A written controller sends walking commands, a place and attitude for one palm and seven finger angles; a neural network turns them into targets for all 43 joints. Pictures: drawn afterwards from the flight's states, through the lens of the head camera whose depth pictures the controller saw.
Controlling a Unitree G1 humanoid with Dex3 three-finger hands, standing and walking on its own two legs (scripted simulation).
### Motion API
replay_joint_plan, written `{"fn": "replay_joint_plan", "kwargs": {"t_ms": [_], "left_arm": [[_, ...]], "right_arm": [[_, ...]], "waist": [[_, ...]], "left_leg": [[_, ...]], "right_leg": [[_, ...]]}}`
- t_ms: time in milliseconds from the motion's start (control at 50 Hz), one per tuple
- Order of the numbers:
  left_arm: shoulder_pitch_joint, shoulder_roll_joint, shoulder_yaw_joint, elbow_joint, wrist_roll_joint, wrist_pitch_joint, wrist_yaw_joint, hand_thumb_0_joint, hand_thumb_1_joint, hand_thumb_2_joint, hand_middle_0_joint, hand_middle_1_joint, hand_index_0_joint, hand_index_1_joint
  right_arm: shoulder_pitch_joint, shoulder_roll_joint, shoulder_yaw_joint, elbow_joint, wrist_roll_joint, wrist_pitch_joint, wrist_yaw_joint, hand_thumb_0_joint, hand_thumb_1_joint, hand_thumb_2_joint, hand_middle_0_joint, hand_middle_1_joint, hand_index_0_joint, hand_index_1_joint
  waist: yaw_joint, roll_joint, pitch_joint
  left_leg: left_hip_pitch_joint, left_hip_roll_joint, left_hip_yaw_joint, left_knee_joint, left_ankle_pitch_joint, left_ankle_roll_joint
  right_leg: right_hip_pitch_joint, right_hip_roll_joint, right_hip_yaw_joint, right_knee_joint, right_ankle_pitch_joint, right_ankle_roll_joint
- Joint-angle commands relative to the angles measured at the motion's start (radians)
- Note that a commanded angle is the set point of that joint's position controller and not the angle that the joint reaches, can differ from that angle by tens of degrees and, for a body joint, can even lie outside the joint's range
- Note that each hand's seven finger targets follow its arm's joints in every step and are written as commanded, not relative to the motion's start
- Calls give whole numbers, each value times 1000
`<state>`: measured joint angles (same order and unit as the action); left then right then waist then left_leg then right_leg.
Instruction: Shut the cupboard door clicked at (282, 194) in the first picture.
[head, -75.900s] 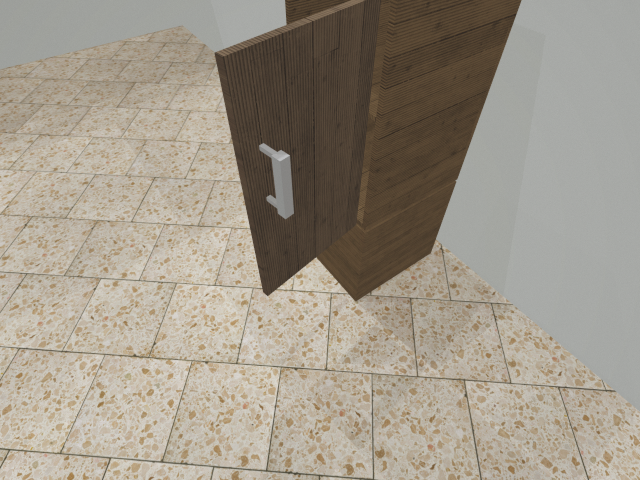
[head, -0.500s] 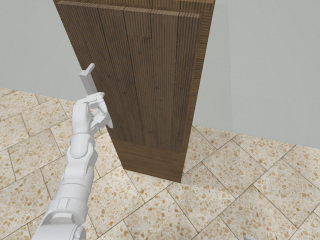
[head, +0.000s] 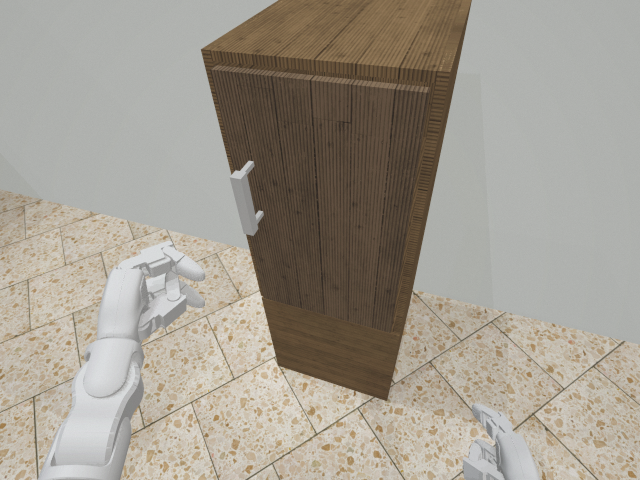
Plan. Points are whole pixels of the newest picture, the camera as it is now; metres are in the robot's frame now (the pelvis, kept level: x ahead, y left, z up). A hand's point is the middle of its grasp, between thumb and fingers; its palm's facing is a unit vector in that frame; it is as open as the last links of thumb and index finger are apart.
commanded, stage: draw the hand back to the body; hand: left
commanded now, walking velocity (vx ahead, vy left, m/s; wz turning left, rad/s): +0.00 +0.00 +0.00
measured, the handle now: (249, 198) +0.59 +0.18 +0.02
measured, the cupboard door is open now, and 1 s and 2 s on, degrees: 0 0 0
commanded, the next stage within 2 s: step back with the hand held close in 0.80 s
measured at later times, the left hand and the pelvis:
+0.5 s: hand (6, 369) +0.17 +0.28 +0.18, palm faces +0.49 -0.76 -0.42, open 6.7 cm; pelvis -0.01 +0.01 +0.01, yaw +1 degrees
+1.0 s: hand (59, 329) +0.21 +0.26 +0.17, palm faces +0.45 -0.78 -0.44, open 7.5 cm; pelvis +0.02 +0.00 +0.01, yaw +1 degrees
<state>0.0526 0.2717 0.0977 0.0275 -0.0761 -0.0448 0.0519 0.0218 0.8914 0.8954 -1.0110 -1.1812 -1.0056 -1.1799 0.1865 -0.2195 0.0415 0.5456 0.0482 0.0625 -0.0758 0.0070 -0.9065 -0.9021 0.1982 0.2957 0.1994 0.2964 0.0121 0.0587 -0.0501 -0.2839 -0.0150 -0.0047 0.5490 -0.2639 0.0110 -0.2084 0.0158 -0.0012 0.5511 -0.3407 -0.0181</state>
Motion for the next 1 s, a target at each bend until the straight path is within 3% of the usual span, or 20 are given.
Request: {"fn": "replay_joint_plan", "kwargs": {"t_ms": [0, 20, 180, 200, 340, 400, 480, 520, 560, 660, 720, 780, 880, 900, 920, 940, 960, 980], "left_arm": [[-190, 170, 113, -279, -2, -69, 29, 0, 900, 900, -750, -900, -750, -900], [-161, 146, 99, -296, -6, -69, 28, 0, 900, 900, -723, -870, -723, -870], [70, 241, 244, -447, -12, -94, 38, 0, 900, 900, -502, -630, -502, -630], [65, 251, 258, -489, -9, -102, 41, 0, 900, 900, -475, -600, -475, -600], [250, 277, 347, -601, -7, -117, 55, 0, 900, 900, -282, -390, -282, -390], [338, 292, 394, -618, -11, -120, 60, 0, 900, 900, -200, -300, -200, -300], [261, 212, 304, -545, 1, -104, 58, 0, 900, 900, -200, -300, -200, -300], [222, 225, 307, -541, 4, -103, 66, 0, 900, 900, -200, -300, -200, -300], [228, 242, 324, -544, 4, -102, 69, 0, 900, 900, -200, -300, -200, -300], [267, 285, 368, -629, 4, -108, 71, 0, 900, 900, -200, -300, -200, -300], [288, 290, 377, -647, 3, -103, 70, 0, 900, 900, -200, -300, -200, -300], [320, 291, 396, -610, 0, -91, 64, 0, 900, 900, -200, -300, -200, -300], [355, 260, 377, -566, -10, -76, 50, 0, 900, 900, -200, -300, -200, -300], [345, 252, 366, -573, -11, -75, 48, 0, 900, 900, -200, -300, -200, -300], [250, 358, 455, -621, -2, -119, 60, 0, 900, 900, -200, -300, -200, -300], [341, 304, 416, -546, -1, -129, 59, 0, 900, 900, -200, -300, -200, -300], [356, 285, 386, -554, 3, -131, 58, 0, 900, 900, -200, -300, -200, -300], [359, 303, 402, -576, 4, -138, 60, 0, 900, 900, -200, -300, -200, -300]], "right_arm": [[-144, -90, -18, -142, -5, -71, -16, 0, -900, -900, 200, 300, 200, 300], [-145, -86, -21, -141, -7, -75, -16, 0, -900, -900, 200, 300, 200, 300], [-163, -96, -29, -126, -17, -122, -12, 0, -900, -900, 200, 300, 200, 300], [-160, -93, -24, -129, -17, -128, -10, 0, -900, -900, 200, 300, 200, 300], [-152, -92, -37, -107, -21, -178, -7, 0, -900, -900, 200, 300, 200, 300], [-140, -94, -43, -101, -21, -196, -9, 0, -900, -900, 200, 300, 200, 300], [-133, -108, -49, -79, -23, -209, -13, 0, -900, -900, 200, 300, 200, 300], [-126, -111, -49, -79, -23, -207, -19, 0, -900, -900, 200, 300, 200, 300], [-124, -111, -50, -81, -28, -207, -23, 0, -900, -900, 200, 300, 200, 300], [-141, -97, -45, -85, -36, -218, -22, 0, -900, -900, 200, 300, 200, 300], [-141, -91, -40, -81, -36, -220, -18, 0, -900, -900, 200, 300, 200, 300], [-139, -93, -43, -79, -38, -216, -15, 0, -900, -900, 200, 300, 200, 300], [-130, -94, -51, -88, -32, -190, -10, 0, -900, -900, 200, 300, 200, 300], [-124, -94, -51, -91, -30, -182, -10, 0, -900, -900, 200, 300, 200, 300], [-117, -125, -65, -110, -25, -159, -8, 0, -900, -900, 200, 300, 200, 300], [-118, -115, -64, -89, -31, -147, -10, 0, -900, -900, 200, 300, 200, 300], [-123, -116, -68, -91, -31, -135, -7, 0, -900, -900, 200, 300, 200, 300], [-121, -117, -73, -97, -33, -127, -9, 0, -900, -900, 200, 300, 200, 300]], "waist": [[4, -15, -73], [3, 8, -57], [33, -13, -26], [34, 15, -46], [43, 43, -7], [49, 24, 3], [19, -5, 97], [21, -22, 79], [34, -55, 26], [60, 27, -71], [60, 57, -50], [62, 34, -12], [57, -41, -7], [53, -40, -32], [13, -13, 7], [6, -53, -25], [4, -55, -36], [3, -79, -53]], "left_leg": [[158, 16, -8, -139, 72, 21], [167, 20, -11, -151, 55, 17], [166, 30, -21, -199, 22, 14], [169, 25, -22, -203, 33, 14], [168, 29, -22, -197, 45, 10], [163, 31, -21, -195, 59, 9], [166, 29, -21, -190, 12, 16], [166, 26, -26, -197, 1, 19], [181, 22, -23, -189, 56, 24], [214, 15, -6, -159, 184, 23], [204, 16, -1, -149, 239, 17], [199, 19, 4, -142, 288, 16], [200, 26, 12, -135, 329, 20], [207, 25, 15, -139, 325, 20], [148, 46, -12, -61, 268, 38], [147, 44, -22, -34, 269, 37], [143, 44, -16, -22, 279, 35], [145, 38, -12, -12, 304, 32]], "right_leg": [[-38, -4, -19, -162, 129, 0], [-31, -5, -19, -167, 111, -3], [12, -4, -18, -220, 83, -1], [30, -10, -21, -211, 90, -3], [22, -10, -24, -224, 95, -3], [27, -12, -26, -222, 101, -2], [-50, -9, -19, -246, 69, 8], [-37, -15, -20, -232, 52, 7], [-4, -15, -23, -219, 91, 7], [64, -24, -17, -197, 216, 0], [73, -26, -16, -194, 285, -1], [60, -19, -19, -202, 342, 1], [59, -18, -20, -192, 396, 11], [74, -25, -21, -181, 391, 13], [-7, -89, 64, -236, 427, 9], [4, -120, 70, -226, 481, -2], [7, -134, 83, -218, 538, -2], [14, -137, 75, -208, 608, 3]]}}
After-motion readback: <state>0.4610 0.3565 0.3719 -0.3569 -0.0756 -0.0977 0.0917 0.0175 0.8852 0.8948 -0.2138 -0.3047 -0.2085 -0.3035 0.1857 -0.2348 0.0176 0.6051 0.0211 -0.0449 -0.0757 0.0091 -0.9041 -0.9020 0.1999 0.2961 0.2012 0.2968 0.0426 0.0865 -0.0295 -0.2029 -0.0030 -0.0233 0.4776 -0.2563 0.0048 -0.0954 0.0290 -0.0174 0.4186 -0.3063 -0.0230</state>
